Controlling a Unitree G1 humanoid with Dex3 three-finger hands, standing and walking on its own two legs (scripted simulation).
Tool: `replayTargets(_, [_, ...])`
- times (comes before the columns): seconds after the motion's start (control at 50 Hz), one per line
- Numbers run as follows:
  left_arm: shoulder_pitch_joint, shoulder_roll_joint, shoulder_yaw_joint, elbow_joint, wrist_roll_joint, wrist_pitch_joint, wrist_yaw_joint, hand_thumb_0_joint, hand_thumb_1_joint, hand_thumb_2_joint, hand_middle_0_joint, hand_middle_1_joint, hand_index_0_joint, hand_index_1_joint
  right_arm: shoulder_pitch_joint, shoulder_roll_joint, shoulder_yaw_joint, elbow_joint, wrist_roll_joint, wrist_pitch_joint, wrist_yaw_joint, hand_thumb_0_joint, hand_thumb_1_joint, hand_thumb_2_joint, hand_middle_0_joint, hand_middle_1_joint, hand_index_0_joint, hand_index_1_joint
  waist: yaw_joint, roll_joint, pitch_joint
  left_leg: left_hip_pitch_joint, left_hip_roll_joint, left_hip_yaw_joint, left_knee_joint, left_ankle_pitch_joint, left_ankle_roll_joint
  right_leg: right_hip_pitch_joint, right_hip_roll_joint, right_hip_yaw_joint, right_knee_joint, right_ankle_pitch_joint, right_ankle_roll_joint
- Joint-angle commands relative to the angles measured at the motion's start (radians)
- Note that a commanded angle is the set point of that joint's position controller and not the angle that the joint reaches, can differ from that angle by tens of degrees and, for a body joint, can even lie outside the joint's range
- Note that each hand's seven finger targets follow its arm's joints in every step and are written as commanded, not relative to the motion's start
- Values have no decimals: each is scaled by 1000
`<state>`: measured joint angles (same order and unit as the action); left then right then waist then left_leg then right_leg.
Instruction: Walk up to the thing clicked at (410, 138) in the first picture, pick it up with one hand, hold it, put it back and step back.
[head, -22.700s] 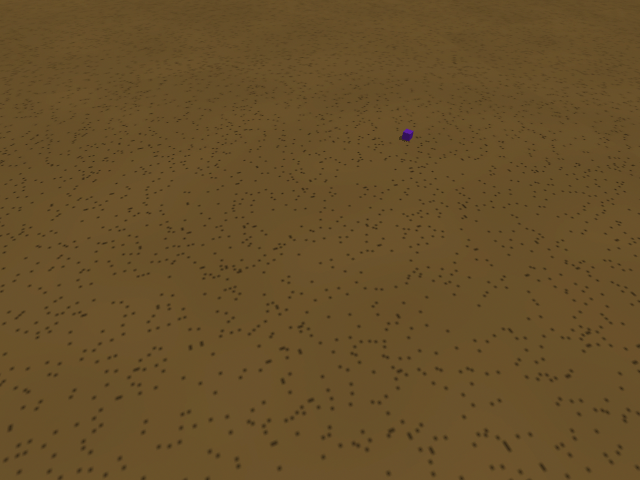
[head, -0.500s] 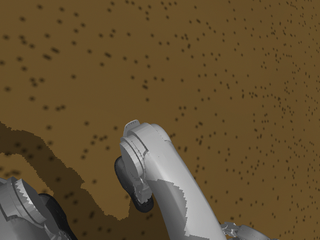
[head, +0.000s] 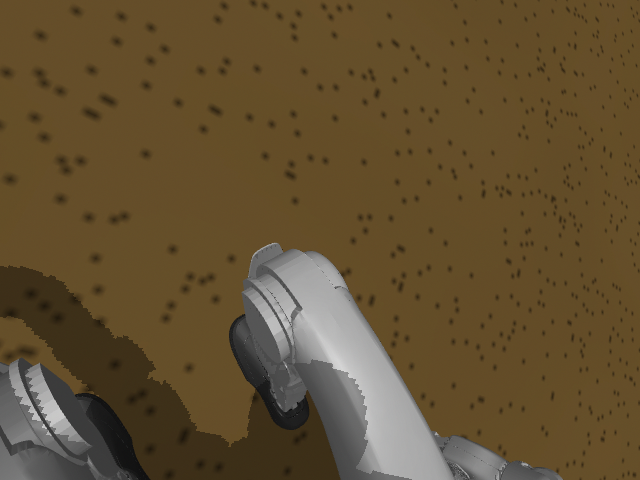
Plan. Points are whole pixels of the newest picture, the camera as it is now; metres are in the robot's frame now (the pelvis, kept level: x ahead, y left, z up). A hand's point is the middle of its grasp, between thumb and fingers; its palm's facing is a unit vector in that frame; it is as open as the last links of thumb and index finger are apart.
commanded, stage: rest palm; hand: left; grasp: from above
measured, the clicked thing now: out of the picture +0.44 +0.33 -0.30
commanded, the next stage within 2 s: close in 0.40 s
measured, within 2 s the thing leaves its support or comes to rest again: neither
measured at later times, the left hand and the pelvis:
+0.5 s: hand out of the picture +0.44 +0.30 -0.26, palm faces +0.09 -0.47 -0.88, open 14.0 cm; pelvis +0.00 +0.00 +0.00, yaw -1 degrees
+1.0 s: hand out of the picture +0.44 +0.32 -0.25, palm faces +0.06 -0.48 -0.88, open 12.5 cm; pelvis +0.00 +0.00 +0.00, yaw -1 degrees
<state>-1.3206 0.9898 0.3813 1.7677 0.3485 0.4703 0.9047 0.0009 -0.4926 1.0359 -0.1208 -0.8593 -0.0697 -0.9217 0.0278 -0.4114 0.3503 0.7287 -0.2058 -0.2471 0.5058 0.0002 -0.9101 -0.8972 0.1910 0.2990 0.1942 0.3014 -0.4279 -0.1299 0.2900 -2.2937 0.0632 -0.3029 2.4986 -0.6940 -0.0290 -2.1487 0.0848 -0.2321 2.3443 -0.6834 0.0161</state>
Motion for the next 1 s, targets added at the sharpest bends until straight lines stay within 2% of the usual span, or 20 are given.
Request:
replayTargets(0.0, [-247,140,-39,-69,17,-11,52,0,-510,1032,-104,-871,-53,-924,231,-370,-75,48,3,11,11,0,-894,-900,200,300,200,300,-114,499,-685,517,12,64,-213,149,38,341,9,-77,-246,324,5])
replayTargets(0.02, [-258,148,-41,-68,23,-13,51,0,-507,1031,-107,-873,-56,-927,225,-368,-77,59,3,12,9,0,-897,-901,200,300,200,300,-112,505,-668,505,11,67,-213,137,39,336,9,-77,-251,313,6])
replayTargets(0.06, [-253,133,-39,-66,-5,-15,50,0,-498,1024,-100,-882,-54,-931,215,-372,-75,48,1,11,12,0,-893,-900,200,300,200,300,-110,493,-666,517,10,69,-202,145,38,341,6,-82,-238,318,10])
replayTargets(0.1, [-250,139,-44,-77,-7,-18,57,0,-499,1022,-103,-877,-55,-928,215,-375,-73,42,-3,9,14,0,-893,-900,200,300,200,300,-114,493,-674,517,6,71,-194,157,44,352,8,-79,-243,330,12])
replayTargets(0.12, [-251,127,-49,-88,-27,-16,55,0,-493,1016,-112,-868,-64,-919,196,-374,-68,33,-4,9,15,0,-894,-900,200,300,200,300,-113,496,-666,529,3,73,-189,166,41,350,2,-83,-229,340,14])
replayTargets(0.14, [-240,141,-51,-80,-10,-17,59,0,-499,1026,-111,-871,-61,-924,213,-379,-69,44,-2,13,15,0,-894,-900,200,300,200,300,-109,506,-682,520,4,81,-188,171,42,364,12,-79,-241,349,13])
replayTargets(0.22, [-246,142,-51,-93,-26,-20,71,0,-501,1021,-104,-876,-56,-927,191,-380,-64,26,-7,23,19,0,-894,-901,200,300,200,300,-105,516,-664,536,2,74,-193,173,39,359,1,-86,-219,351,11])
replayTargets(0.34, [-235,167,-41,-108,-19,-24,88,0,-494,1020,-116,-858,-64,-913,196,-381,-60,15,-5,35,15,0,-894,-901,200,300,200,300,-106,530,-689,523,5,78,-188,175,44,377,8,-78,-234,360,9])
replayTargets(0.38, [-217,145,-44,-105,-41,-27,82,0,-482,1016,-119,-856,-68,-909,201,-383,-55,4,-7,34,16,0,-892,-900,200,300,200,300,-108,522,-694,533,6,77,-178,193,41,382,11,-83,-222,371,9])
replayTargets(0.48, [-215,140,-50,-108,-54,-30,76,0,-444,989,-141,-837,-94,-887,186,-385,-53,6,-3,36,15,0,-891,-900,200,300,200,300,-114,512,-666,523,1,70,-176,153,45,347,3,-90,-219,326,8])
replayTargets(0.5, [-213,133,-49,-104,-62,-32,71,0,-373,956,-195,-807,-151,-855,189,-386,-54,2,1,37,14,0,-884,-896,200,300,200,300,-116,513,-672,525,2,67,-177,154,43,340,6,-89,-220,322,7])
replayTargets(0.54, [-224,142,-51,-118,-60,-35,66,0,-315,936,-243,-782,-199,-829,183,-386,-53,16,1,37,13,0,-886,-896,200,300,200,300,-113,511,-670,506,3,72,-178,156,43,342,6,-89,-223,328,8])
replayTargets(0.6, [-217,169,-44,-116,-33,-33,60,0,-294,912,-243,-782,-205,-822,179,-377,-48,22,8,36,10,0,-886,-896,200,300,200,300,-101,505,-700,484,2,86,-177,161,42,365,14,-76,-241,342,8])
replayTargets(0.66, [-205,162,-44,-105,-26,-31,53,0,-262,877,-251,-765,-220,-799,188,-371,-49,17,10,35,11,0,-881,-894,200,300,200,300,-92,497,-708,470,3,87,-166,184,45,373,16,-73,-237,355,9])
replayTargets(0.7, [-217,173,-42,-104,-7,-28,43,0,-257,870,-260,-759,-228,-794,192,-366,-51,35,9,34,8,0,-885,-895,200,300,200,300,-99,482,-703,439,2,91,-167,167,47,379,20,-65,-252,342,12])
replayTargets(0.78, [-213,149,-52,-99,-25,-22,31,0,-246,860,-285,-709,-245,-752,194,-371,-58,21,14,27,11,0,-882,-895,200,300,200,300,-98,490,-709,485,5,74,-173,164,43,350,15,-83,-232,324,10])
replayTargets(0.8, [-220,165,-48,-84,-1,-21,32,0,-234,837,-297,-694,-259,-736,195,-371,-59,40,15,25,6,0,-884,-895,200,300,200,300,-96,492,-711,477,9,72,-183,150,42,339,23,-78,-247,314,6])
replayTargets(0.84, [-229,158,-57,-95,6,-24,23,0,-217,843,-309,-699,-271,-741,199,-363,-60,38,16,28,6,0,-883,-894,200,300,200,300,-99,501,-700,480,10,67,-197,158,38,336,18,-85,-234,324,5])
replayTargets(0.88, [-223,165,-52,-81,32,-21,32,0,-224,838,-319,-676,-275,-723,205,-362,-62,37,17,26,2,0,-884,-896,200,300,200,300,-93,504,-709,479,14,70,-191,158,40,341,25,-76,-250,326,1])
replayTargets(0.98, [-227,159,-55,-79,34,-27,31,0,-206,838,-347,-649,-298,-702,213,-357,-62,43,8,23,-1,0,-885,-896,200,300,200,300,-98,506,-704,485,13,74,-198,181,38,365,25,-76,-251,349,2])
